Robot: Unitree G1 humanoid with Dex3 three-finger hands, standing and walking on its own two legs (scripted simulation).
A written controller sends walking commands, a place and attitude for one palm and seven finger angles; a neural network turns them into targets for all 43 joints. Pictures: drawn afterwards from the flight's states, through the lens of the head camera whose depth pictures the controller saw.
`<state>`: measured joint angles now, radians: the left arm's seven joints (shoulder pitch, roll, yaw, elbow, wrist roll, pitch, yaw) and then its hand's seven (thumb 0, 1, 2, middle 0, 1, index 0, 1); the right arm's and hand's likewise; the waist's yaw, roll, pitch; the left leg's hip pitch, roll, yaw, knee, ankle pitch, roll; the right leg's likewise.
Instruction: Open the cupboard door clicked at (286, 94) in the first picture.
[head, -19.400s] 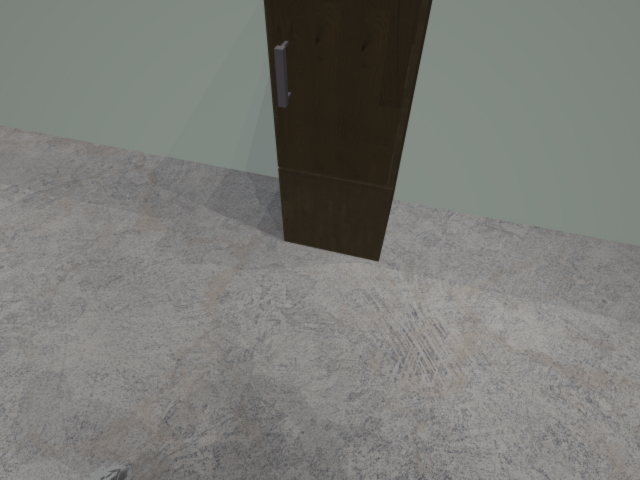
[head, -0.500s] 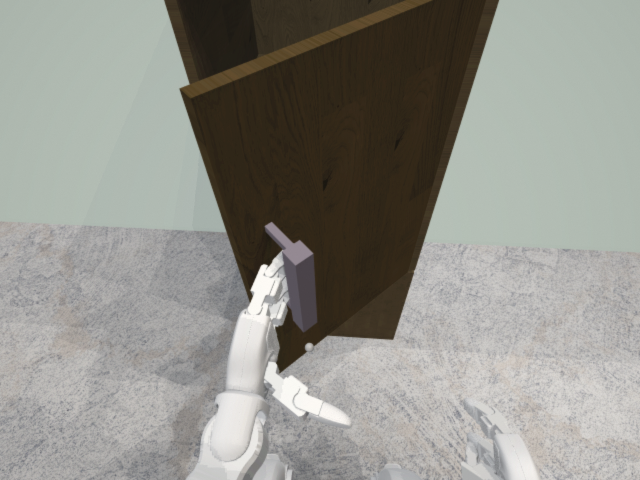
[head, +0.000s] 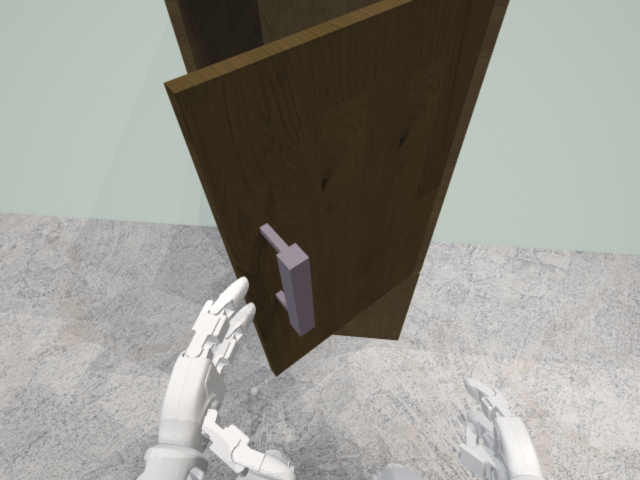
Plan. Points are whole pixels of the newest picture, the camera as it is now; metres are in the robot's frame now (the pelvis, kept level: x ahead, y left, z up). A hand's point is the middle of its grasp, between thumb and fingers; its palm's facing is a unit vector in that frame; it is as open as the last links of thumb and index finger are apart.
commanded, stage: slide the hand sideways off the handle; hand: left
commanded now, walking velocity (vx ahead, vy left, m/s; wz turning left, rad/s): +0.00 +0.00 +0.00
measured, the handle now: (287, 282) +0.34 +0.06 +0.07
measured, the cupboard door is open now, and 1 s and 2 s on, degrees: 44 44 44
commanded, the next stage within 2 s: draw the hand back to the body in 0.26 s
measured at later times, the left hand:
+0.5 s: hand (213, 416) +0.18 +0.11 +0.09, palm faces -0.09 -0.99 -0.06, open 16.3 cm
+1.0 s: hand (92, 384) +0.19 +0.20 +0.14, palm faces +0.12 -0.96 -0.27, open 15.5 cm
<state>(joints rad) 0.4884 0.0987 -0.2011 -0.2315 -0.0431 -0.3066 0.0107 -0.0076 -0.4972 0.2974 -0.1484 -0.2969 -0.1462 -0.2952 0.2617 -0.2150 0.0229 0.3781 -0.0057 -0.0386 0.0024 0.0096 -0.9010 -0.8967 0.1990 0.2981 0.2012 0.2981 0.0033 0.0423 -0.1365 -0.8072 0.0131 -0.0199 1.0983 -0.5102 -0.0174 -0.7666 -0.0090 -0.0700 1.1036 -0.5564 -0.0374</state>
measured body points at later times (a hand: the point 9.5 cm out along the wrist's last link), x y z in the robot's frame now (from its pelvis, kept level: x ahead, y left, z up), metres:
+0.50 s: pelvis -0.01 +0.00 +0.00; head +0.03 -0.02 +0.44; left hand +0.18 +0.17 +0.09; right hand +0.17 -0.23 -0.08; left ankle +0.02 +0.13 -0.66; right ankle +0.00 -0.10 -0.66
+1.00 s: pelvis +0.01 +0.02 +0.04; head +0.00 +0.01 +0.49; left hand +0.18 +0.25 +0.16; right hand +0.19 -0.20 -0.02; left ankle +0.02 +0.13 -0.66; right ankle -0.01 -0.10 -0.66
